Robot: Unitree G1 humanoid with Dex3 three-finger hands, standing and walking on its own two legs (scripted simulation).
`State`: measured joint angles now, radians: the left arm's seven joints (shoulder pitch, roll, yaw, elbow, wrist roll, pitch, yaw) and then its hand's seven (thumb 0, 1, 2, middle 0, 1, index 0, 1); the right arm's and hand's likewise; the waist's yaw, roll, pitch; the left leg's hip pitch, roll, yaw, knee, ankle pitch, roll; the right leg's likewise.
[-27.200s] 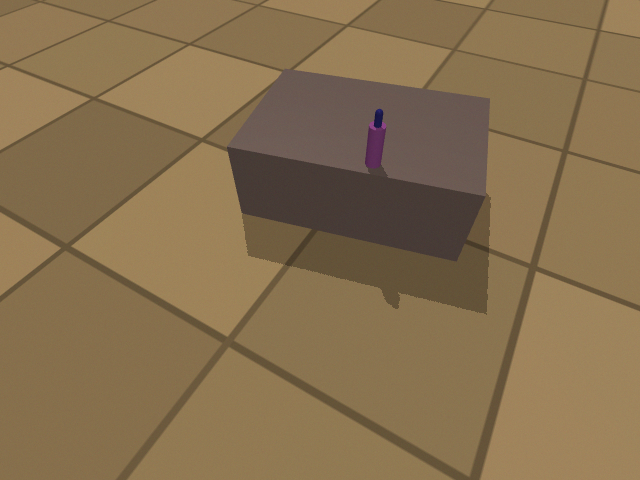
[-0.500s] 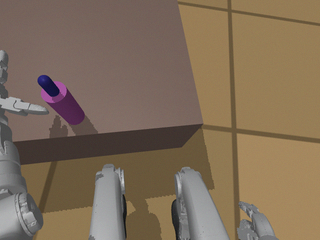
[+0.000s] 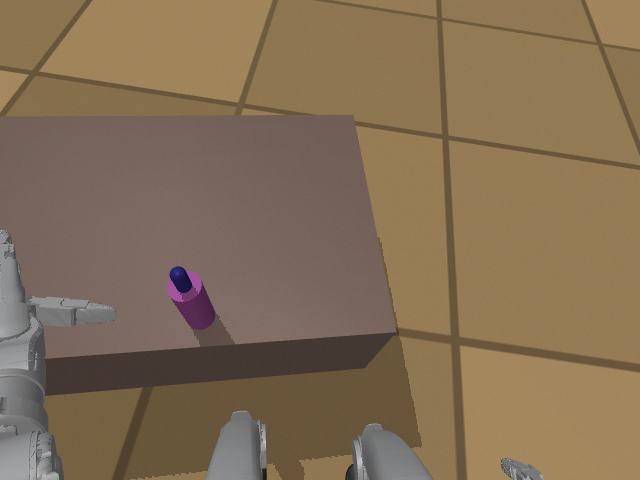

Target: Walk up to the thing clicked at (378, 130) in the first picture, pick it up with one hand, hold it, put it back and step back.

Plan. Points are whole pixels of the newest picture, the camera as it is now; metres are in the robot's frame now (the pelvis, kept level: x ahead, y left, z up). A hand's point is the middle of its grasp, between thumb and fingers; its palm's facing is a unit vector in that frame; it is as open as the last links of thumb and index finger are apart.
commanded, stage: home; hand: left
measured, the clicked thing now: (190, 296) +0.42 +0.21 -0.22
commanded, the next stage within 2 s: none
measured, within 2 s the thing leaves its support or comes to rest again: neither
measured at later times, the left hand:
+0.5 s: hand (157, 435) +0.19 +0.18 -0.02, palm faces +0.14 -0.95 -0.27, open 17.3 cm
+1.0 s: hand (158, 470) +0.15 +0.18 -0.05, palm faces -0.01 -0.94 -0.34, open 17.5 cm
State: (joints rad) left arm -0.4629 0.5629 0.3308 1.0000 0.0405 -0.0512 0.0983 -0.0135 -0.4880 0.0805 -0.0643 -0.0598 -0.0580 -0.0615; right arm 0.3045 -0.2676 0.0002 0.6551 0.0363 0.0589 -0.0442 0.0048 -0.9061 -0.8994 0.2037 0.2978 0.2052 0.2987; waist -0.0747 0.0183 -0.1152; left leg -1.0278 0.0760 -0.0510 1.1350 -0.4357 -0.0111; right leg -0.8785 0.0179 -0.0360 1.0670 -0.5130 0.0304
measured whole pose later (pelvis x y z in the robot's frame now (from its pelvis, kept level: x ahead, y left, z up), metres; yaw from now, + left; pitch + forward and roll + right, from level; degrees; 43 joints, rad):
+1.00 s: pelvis +0.01 -0.02 +0.05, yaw +3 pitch +1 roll +0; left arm 0.30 0.27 -0.04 0.47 0.06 0.05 0.05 -0.01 -0.54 0.05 -0.06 -0.05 -0.06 -0.05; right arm 0.22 -0.26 0.00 0.73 -0.05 0.00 -0.04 0.01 -0.90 -0.90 0.20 0.30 0.21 0.30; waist -0.01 0.01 -0.04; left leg -0.49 0.04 -0.02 0.80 -0.34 -0.03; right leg -0.38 -0.03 -0.02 0.81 -0.46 0.01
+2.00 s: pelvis +0.00 +0.00 +0.09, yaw +3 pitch -3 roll -1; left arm 0.23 0.34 -0.02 1.13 0.02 0.00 0.01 -0.01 -0.57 0.03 -0.06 -0.04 -0.05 -0.05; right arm 0.17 -0.35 -0.01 1.11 -0.01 0.02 0.01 0.00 -0.91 -0.90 0.20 0.30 0.20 0.30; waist 0.00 0.02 0.04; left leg -0.23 0.01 0.00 0.42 -0.14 0.01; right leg -0.11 -0.05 -0.02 0.40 -0.23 0.05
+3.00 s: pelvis +0.03 +0.00 +0.09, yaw +2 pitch -2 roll +0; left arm 0.12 0.34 0.00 1.12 0.02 0.00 0.01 -0.01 0.21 0.70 -0.20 -0.27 -0.19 -0.28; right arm 0.10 -0.35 0.00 1.14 -0.01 0.00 0.00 0.00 -0.91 -0.90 0.20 0.30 0.20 0.30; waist -0.01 0.01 0.05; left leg -0.15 0.01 0.01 0.35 -0.15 -0.01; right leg -0.04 -0.05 -0.01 0.32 -0.24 0.04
